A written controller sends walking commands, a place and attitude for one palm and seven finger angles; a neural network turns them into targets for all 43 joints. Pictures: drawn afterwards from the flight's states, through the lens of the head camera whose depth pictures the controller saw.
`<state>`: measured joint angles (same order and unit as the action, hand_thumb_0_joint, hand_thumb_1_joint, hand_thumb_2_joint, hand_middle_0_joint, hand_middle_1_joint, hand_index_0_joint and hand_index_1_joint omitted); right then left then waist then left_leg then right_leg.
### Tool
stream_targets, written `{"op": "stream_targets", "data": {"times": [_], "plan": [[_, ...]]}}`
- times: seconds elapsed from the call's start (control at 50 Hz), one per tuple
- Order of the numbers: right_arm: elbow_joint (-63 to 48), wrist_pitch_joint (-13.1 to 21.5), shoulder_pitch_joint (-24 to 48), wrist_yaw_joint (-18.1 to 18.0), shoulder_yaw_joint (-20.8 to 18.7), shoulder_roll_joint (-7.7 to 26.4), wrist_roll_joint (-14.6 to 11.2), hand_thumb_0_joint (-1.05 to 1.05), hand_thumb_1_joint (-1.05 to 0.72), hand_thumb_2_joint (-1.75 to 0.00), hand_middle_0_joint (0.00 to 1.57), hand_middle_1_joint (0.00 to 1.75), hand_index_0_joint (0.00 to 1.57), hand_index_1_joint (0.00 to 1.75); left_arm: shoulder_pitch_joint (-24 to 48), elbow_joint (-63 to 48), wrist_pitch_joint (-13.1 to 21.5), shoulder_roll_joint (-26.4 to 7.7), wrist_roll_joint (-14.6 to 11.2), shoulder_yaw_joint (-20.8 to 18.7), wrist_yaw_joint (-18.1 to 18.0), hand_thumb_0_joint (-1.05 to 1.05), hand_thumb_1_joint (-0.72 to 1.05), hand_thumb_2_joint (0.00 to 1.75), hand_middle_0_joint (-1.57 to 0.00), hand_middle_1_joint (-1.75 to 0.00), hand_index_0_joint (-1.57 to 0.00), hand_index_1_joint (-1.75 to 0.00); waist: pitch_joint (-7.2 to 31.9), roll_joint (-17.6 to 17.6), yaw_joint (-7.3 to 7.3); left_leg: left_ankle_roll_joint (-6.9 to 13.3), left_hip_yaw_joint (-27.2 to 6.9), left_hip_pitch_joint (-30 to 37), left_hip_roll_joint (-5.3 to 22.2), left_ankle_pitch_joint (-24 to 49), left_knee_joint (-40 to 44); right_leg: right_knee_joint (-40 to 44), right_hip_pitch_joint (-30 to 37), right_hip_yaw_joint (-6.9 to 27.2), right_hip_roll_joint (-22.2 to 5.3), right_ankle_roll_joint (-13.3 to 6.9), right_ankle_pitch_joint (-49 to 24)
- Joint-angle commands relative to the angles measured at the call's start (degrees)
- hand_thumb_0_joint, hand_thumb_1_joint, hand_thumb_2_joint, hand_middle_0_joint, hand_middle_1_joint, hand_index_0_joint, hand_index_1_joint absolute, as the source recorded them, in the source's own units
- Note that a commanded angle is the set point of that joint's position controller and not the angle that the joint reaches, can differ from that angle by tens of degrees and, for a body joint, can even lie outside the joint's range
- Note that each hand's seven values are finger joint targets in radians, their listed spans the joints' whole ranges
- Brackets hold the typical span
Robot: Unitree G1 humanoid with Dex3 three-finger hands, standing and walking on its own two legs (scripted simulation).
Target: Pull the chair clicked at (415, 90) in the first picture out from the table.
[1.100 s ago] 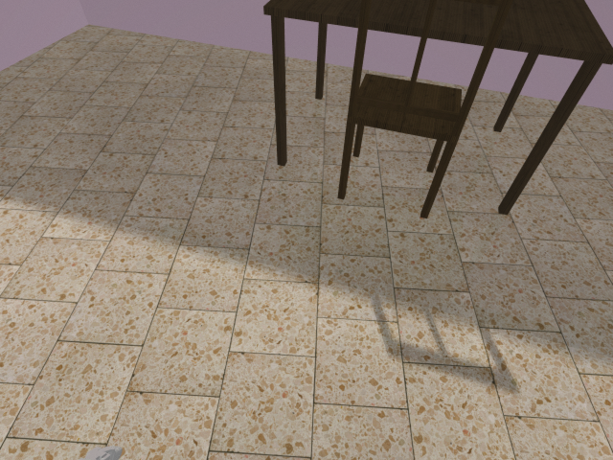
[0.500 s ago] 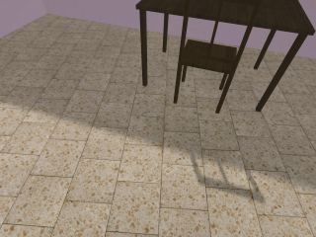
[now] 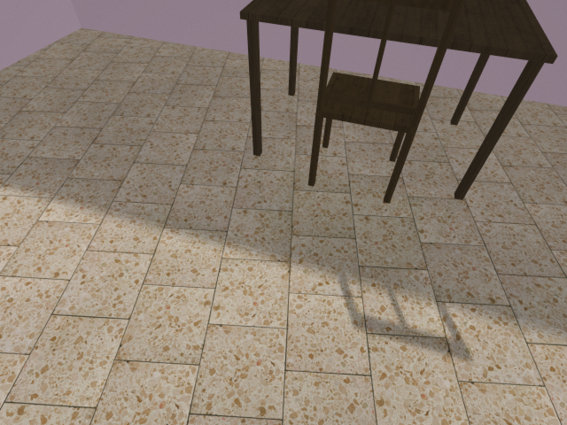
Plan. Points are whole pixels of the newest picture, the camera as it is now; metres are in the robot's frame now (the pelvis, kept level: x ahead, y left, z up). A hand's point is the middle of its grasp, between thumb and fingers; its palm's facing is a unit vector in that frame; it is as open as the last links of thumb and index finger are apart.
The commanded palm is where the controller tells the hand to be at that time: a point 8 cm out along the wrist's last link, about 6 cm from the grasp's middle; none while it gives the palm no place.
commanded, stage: look at it before walking up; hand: left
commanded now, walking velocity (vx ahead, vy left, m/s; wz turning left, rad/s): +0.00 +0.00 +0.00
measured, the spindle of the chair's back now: (380, 56) +1.34 -0.28 -0.07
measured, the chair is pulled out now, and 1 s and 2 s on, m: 0.00 0.00 0.00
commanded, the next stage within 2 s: walk to a spot facing it in 0.34 s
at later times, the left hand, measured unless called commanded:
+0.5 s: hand out of the picture +0.07 +0.24 -0.16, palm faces -0.03 -0.95 -0.33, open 7.3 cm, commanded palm none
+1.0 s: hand out of the picture +0.11 +0.14 -0.17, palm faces -0.18 -0.97 -0.18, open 7.3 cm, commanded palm none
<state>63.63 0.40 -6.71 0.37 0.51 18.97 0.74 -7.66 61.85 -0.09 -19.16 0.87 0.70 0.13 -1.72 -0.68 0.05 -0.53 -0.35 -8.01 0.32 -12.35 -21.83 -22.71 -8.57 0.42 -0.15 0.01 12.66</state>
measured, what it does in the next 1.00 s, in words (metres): walks ahead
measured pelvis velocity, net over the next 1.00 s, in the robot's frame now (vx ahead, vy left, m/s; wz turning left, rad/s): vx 0.10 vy -0.04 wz -0.24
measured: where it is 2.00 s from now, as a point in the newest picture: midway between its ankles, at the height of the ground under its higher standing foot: (327, 353)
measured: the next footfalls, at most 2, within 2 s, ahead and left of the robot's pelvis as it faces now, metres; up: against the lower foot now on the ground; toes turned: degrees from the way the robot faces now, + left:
left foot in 1.24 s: +0.38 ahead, +0.05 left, +0.00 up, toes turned -14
right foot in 1.80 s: +0.46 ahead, -0.27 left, +0.00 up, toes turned -49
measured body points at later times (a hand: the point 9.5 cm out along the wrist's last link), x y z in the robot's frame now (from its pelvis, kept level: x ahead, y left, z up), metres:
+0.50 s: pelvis +0.00 +0.00 +0.00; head +0.01 +0.00 +0.45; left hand +0.07 +0.29 -0.14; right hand +0.08 -0.30 -0.13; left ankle -0.01 +0.13 -0.74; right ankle +0.00 -0.12 -0.74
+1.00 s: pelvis +0.10 -0.04 -0.01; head +0.13 -0.04 +0.44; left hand +0.12 +0.19 -0.16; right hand +0.10 -0.29 -0.16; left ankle +0.15 +0.09 -0.67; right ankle +0.04 -0.11 -0.74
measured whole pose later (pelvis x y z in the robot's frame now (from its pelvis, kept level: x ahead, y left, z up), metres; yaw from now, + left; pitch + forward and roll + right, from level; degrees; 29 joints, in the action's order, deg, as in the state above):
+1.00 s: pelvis +0.10 -0.04 -0.01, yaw -14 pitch +1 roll +0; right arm 58.7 -0.1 -12.4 1.0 -2.5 12.1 1.5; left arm -22.6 58.4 2.5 -9.4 1.7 -1.6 0.4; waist -2.4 0.3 1.4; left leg -3.1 3.9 -31.1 6.2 -18.0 -61.7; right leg -25.5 -8.8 -0.7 3.4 -3.7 17.4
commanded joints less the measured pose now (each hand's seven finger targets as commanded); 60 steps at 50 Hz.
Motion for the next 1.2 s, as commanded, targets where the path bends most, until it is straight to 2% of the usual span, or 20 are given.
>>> {"op": "stream_targets", "data": {"times": [0.0,0.42,0.48,0.56,0.62,0.64,0.66,0.68,0.7,0.74,0.76,0.78,0.8,0.82,0.9,0.94,1.06,1.1,1.14,1.18], "plan": [[-3.7,1.6,3.0,-1.1,-2.5,11.7,-0.3,0.00,-0.90,-0.90,0.20,0.30,0.20,0.30,1.9,-3.7,1.5,-11.7,-0.3,-2.6,-0.8,0.00,0.90,0.90,-0.20,-0.30,-0.20,-0.30,3.6,0.2,0.14,2.0,-5.2,0.7,6.3,9.1,3.1,3.5,0.1,5.5,-6.7,-1.7,-8.1],[-3.4,1.3,2.9,-1.0,-2.5,11.7,-0.4,0.00,-0.90,-0.90,0.20,0.30,0.20,0.30,1.4,-3.2,1.6,-11.9,-0.3,-2.5,-0.8,0.00,0.90,0.90,-0.20,-0.30,-0.20,-0.30,2.8,0.0,0.18,1.7,-5.1,1.1,6.4,8.5,3.8,4.9,0.3,5.8,-6.9,-1.7,-8.1],[-2.2,0.2,-1.9,-0.9,-1.2,4.9,0.2,0.00,-0.90,-0.90,0.20,0.30,0.20,0.30,-3.2,-2.0,-0.1,-5.4,-0.1,-1.4,-0.7,0.00,0.90,0.90,-0.20,-0.30,-0.20,-0.30,2.7,-0.2,0.15,0.6,-2.2,1.2,6.1,-2.1,1.1,4.2,-2.4,7.2,-5.6,-1.4,4.0],[-4.7,-0.1,-3.8,-0.9,-2.7,6.6,0.6,0.00,-0.90,-0.90,0.20,0.30,0.20,0.30,-5.2,-5.1,-1.2,-5.9,0.4,-2.8,0.6,0.00,0.90,0.90,-0.20,-0.30,-0.20,-0.30,-4.9,1.2,0.09,2.0,-3.0,-4.0,7.2,-19.5,1.3,1.6,-11.4,9.8,-2.8,-2.9,18.8],[-6.0,0.6,-7.2,-1.2,-4.1,8.3,0.4,0.00,-0.90,-0.90,0.20,0.30,0.20,0.30,-6.3,-7.9,-0.5,-3.4,0.5,-3.5,1.3,0.00,0.90,0.90,-0.20,-0.30,-0.20,-0.30,-5.2,6.7,-0.91,5.6,-9.3,-0.3,13.1,-24.0,4.4,-9.8,-18.7,5.8,1.5,-2.6,17.0],[-6.1,1.2,-8.6,-1.4,-4.7,9.2,0.3,0.00,-0.90,-0.90,0.20,0.30,0.20,0.30,-6.1,-8.7,0.0,-1.7,0.4,-3.6,1.5,0.00,0.90,0.90,-0.20,-0.30,-0.20,-0.30,-3.9,10.8,-1.42,7.8,-12.7,3.2,17.2,-20.3,6.3,-16.8,-21.4,1.5,3.0,-1.8,12.8],[-5.9,1.7,-10.1,-1.4,-5.1,9.1,0.3,0.00,-0.90,-0.90,0.20,0.30,0.20,0.30,-4.0,-9.9,0.3,-0.8,0.3,-3.7,1.7,0.00,0.90,0.90,-0.20,-0.30,-0.20,-0.30,-3.4,12.7,-2.26,10.1,-13.3,6.7,20.6,-12.7,7.2,-21.9,-24.7,-1.4,1.2,-1.0,14.7],[-6.0,2.1,-11.2,-1.5,-5.2,8.4,0.3,0.00,-0.90,-0.90,0.20,0.30,0.20,0.30,-2.0,-11.0,0.6,-0.7,0.3,-3.9,1.9,0.00,0.90,0.90,-0.20,-0.30,-0.20,-0.30,-3.1,11.2,-2.93,11.2,-12.3,8.5,22.1,-4.3,5.9,-23.2,-26.2,-1.3,-0.8,-0.6,17.3],[-5.9,2.2,-11.0,-1.5,-5.1,7.6,0.6,0.00,-0.90,-0.90,0.20,0.30,0.20,0.30,-1.7,-11.3,0.9,0.3,0.3,-4.2,2.1,0.00,0.90,0.90,-0.20,-0.30,-0.20,-0.30,-3.7,10.3,-2.39,10.8,-9.2,6.9,22.2,2.7,3.9,-22.1,-24.1,-1.8,-2.2,-0.6,17.6],[-6.5,2.3,-7.6,-1.6,-4.9,6.4,0.7,0.00,-0.90,-0.90,0.20,0.30,0.20,0.30,-9.4,-8.8,1.3,1.6,0.4,-4.6,2.5,0.00,0.90,0.90,-0.20,-0.30,-0.20,-0.30,-1.0,6.9,1.99,6.3,0.5,-1.8,17.6,5.6,-6.3,-11.7,-7.6,-5.2,-1.1,-1.2,10.1],[-7.5,2.3,-5.5,-1.3,-4.5,4.9,0.3,0.00,-0.90,-0.90,0.20,0.30,0.20,0.30,-18.8,-5.8,1.8,-0.4,0.6,-5.2,2.3,0.00,0.90,0.90,-0.20,-0.30,-0.20,-0.30,2.4,-0.4,6.50,3.0,6.9,-10.1,12.5,4.0,-21.3,-3.6,6.3,-2.8,-1.0,-2.2,4.1],[-10.8,2.5,-3.4,-0.7,-3.3,-0.2,-0.4,0.00,-0.90,-0.90,0.20,0.30,0.20,0.30,-27.0,-3.7,2.7,-8.6,0.9,-7.1,0.9,0.00,0.90,0.90,-0.20,-0.30,-0.20,-0.30,3.6,-23.3,8.71,-1.4,12.4,-31.1,3.4,-16.9,-41.6,6.7,17.6,27.0,-18.6,-8.7,2.3],[-13.3,3.1,2.7,-0.8,-3.5,2.0,0.0,0.00,-0.90,-0.90,0.20,0.30,0.20,0.30,-29.5,-3.4,2.7,-7.9,-0.4,-6.6,-0.1,0.00,0.90,0.90,-0.20,-0.30,-0.20,-0.30,0.8,-14.7,9.81,-0.7,3.6,-35.3,4.2,-20.4,-46.2,9.8,14.0,35.9,-21.9,-13.6,-1.9],[-13.2,3.3,4.8,-0.7,-3.8,0.8,-0.1,0.00,-0.90,-0.90,0.20,0.30,0.20,0.30,-26.0,-4.0,2.7,-6.1,-0.2,-6.1,-0.3,0.00,0.90,0.90,-0.20,-0.30,-0.20,-0.30,-3.2,-6.6,8.02,-0.7,1.5,-37.0,6.1,-15.7,-48.0,9.5,10.3,33.0,-20.3,-15.2,-1.5],[-10.9,2.2,-0.7,0.0,-4.2,-2.2,0.6,0.00,-0.90,-0.90,0.20,0.30,0.20,0.30,-17.6,-6.4,3.5,-1.9,0.6,-5.1,-0.6,0.00,0.90,0.90,-0.20,-0.30,-0.20,-0.30,-2.6,-1.1,1.71,-2.6,2.0,-31.2,7.8,-6.6,-42.5,9.3,2.3,20.3,-15.2,-13.0,-5.1],[-11.1,1.7,-1.6,0.3,-4.3,-2.9,0.5,0.00,-0.90,-0.90,0.20,0.30,0.20,0.30,-17.7,-6.1,3.9,-1.6,0.5,-5.2,-0.6,0.00,0.90,0.90,-0.20,-0.30,-0.20,-0.30,-1.3,-3.5,1.12,-3.2,2.8,-30.5,7.4,-3.0,-39.7,9.5,2.0,16.4,-12.9,-11.9,-7.1],[-15.2,2.3,5.1,1.2,-4.1,-4.3,0.2,0.00,-0.90,-0.90,0.20,0.30,0.20,0.30,-19.0,-5.1,4.1,-1.2,0.6,-5.2,-0.9,0.00,0.90,0.90,-0.20,-0.30,-0.20,-0.30,-2.3,-5.9,2.62,-2.9,4.1,-29.5,5.8,1.4,-26.6,8.2,4.5,14.2,-10.7,-10.2,-13.8],[-16.1,2.7,6.0,1.2,-4.1,-4.5,0.0,0.00,-0.90,-0.90,0.20,0.30,0.20,0.30,-17.7,-5.5,3.8,-1.8,0.8,-5.5,-1.0,0.00,0.90,0.90,-0.20,-0.30,-0.20,-0.30,-3.1,-7.1,2.61,-2.2,4.4,-23.3,5.0,0.9,-20.9,7.2,1.4,14.2,-10.9,-9.5,-14.4],[-15.5,3.2,2.8,0.9,-4.3,-3.6,-0.2,0.00,-0.90,-0.90,0.20,0.30,0.20,0.30,-15.5,-6.1,3.6,-3.0,0.8,-6.1,-1.0,0.00,0.90,0.90,-0.20,-0.30,-0.20,-0.30,-1.6,-6.8,0.86,-1.5,5.1,-15.2,3.4,0.1,-15.1,4.1,0.5,14.1,-10.3,-8.7,-16.7],[-11.7,3.8,-9.4,-0.5,-5.2,-0.1,0.1,0.00,-0.90,-0.90,0.20,0.30,0.20,0.30,-13.8,-6.5,3.5,-2.1,0.4,-6.4,-0.7,0.00,0.90,0.90,-0.20,-0.30,-0.20,-0.30,3.5,-1.9,-4.45,-0.4,5.1,4.7,2.6,2.4,-7.5,-10.4,-6.3,11.3,-5.8,-6.3,-20.0]]}}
